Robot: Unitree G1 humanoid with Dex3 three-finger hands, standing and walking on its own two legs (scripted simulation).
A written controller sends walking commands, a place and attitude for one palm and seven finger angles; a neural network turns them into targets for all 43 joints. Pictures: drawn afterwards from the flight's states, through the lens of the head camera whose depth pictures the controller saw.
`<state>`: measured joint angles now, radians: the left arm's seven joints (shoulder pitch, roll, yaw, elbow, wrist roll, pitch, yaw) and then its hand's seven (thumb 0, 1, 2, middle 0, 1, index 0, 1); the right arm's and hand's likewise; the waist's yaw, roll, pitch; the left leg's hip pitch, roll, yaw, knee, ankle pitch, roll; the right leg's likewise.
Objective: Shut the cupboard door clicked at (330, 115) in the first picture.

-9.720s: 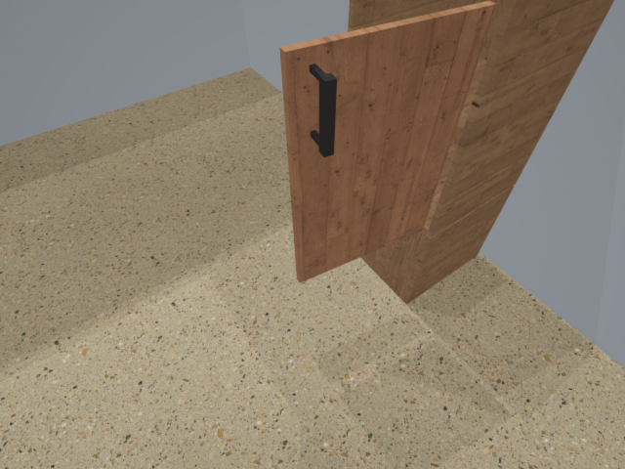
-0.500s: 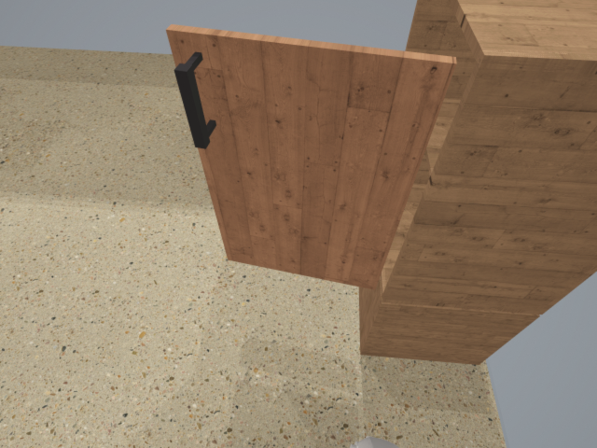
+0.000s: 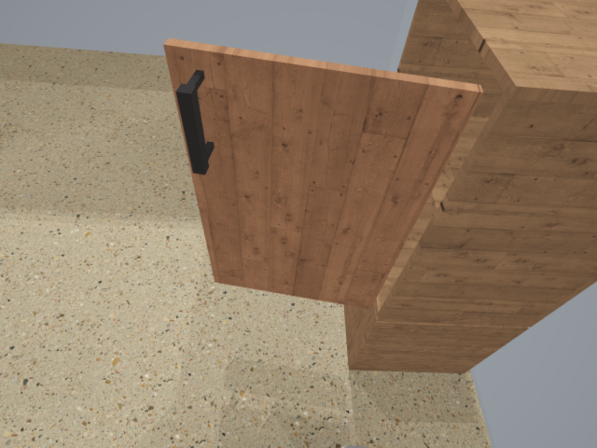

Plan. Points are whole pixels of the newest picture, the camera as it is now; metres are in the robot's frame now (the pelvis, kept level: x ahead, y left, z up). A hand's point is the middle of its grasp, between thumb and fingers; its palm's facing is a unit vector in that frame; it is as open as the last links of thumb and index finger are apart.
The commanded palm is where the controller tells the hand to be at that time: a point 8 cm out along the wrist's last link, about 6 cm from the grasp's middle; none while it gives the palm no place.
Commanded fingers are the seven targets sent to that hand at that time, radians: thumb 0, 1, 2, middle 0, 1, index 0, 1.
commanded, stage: come to a stop and stand still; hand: left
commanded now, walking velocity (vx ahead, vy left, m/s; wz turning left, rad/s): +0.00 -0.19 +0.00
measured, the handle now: (199, 124) +0.49 +0.17 +0.16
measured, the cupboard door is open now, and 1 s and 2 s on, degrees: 82 82 82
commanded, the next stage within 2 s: look again from close up in 0.74 s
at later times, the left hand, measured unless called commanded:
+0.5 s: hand out of the picture +0.01 +0.14 -0.17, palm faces +0.01 -0.98 -0.20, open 7.3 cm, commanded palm none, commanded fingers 0.00 0.90 0.90 -0.20 -0.30 -0.20 -0.30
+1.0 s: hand out of the picture -0.04 +0.13 -0.18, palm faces +0.01 -0.98 -0.18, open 7.3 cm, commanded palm none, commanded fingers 0.00 0.90 0.90 -0.20 -0.30 -0.20 -0.30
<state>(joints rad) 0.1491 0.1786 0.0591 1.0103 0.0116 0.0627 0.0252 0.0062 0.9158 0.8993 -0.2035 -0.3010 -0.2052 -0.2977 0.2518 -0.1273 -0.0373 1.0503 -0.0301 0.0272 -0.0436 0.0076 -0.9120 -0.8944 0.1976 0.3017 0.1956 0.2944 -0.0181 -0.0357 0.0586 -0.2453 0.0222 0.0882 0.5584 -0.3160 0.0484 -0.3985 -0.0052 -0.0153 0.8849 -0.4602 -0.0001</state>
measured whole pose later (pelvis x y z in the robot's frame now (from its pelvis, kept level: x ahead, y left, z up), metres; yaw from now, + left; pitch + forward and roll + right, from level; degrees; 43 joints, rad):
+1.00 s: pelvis -0.02 -0.04 +0.00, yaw +0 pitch +0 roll -1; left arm 0.32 0.12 -0.01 1.11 0.02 -0.03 0.04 0.01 0.91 0.90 -0.20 -0.30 -0.20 -0.30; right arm 0.27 -0.17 -0.02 1.07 -0.02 -0.02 -0.02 0.02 -0.92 -0.89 0.20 0.30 0.20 0.29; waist -0.01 0.03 0.04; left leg -0.28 0.05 0.04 0.57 -0.28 -0.01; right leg -0.13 -0.03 -0.04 0.50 -0.36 0.02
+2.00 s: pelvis -0.01 -0.02 +0.00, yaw -5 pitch +0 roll +0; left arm 0.24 0.19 0.02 1.04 0.01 0.01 0.04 0.01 0.91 0.90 -0.20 -0.30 -0.20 -0.30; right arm 0.22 -0.17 -0.02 1.06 -0.01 0.00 -0.04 0.01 -0.93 -0.89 0.20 0.30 0.20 0.29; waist 0.00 0.00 0.07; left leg -0.23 0.04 0.13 0.52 -0.29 0.01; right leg -0.16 -0.06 0.00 0.56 -0.36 0.03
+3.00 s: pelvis -0.04 -0.02 +0.00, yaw -2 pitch -2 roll +0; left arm 0.27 0.21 0.01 1.00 0.02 -0.01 0.04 0.01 0.91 0.90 -0.20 -0.30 -0.20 -0.30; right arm 0.21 -0.18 -0.03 1.01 -0.02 -0.01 -0.02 0.01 -0.91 -0.89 0.20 0.30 0.20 0.29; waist 0.00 0.01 0.01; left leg -0.28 0.04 0.09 0.58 -0.26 0.01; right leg -0.17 -0.06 -0.05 0.55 -0.35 0.04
